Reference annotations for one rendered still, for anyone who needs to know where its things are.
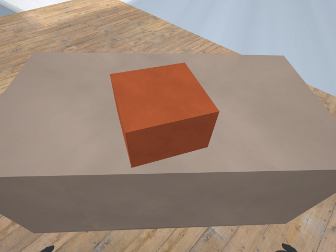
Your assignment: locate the carton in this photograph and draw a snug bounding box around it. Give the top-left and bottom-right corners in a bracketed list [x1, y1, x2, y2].
[110, 63, 219, 168]

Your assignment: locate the pedestal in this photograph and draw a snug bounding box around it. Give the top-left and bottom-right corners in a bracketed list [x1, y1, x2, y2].
[0, 52, 336, 234]

